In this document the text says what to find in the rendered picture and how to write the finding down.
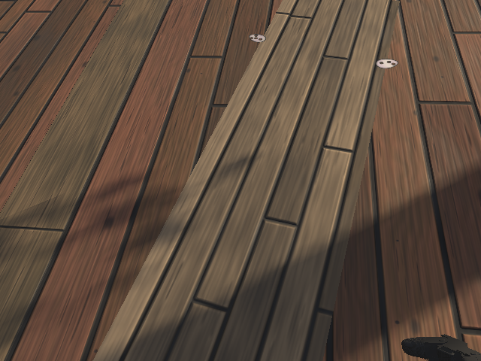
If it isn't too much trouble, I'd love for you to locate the robot right hand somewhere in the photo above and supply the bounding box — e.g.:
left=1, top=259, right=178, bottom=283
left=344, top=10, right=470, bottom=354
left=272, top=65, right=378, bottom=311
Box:
left=401, top=334, right=481, bottom=361

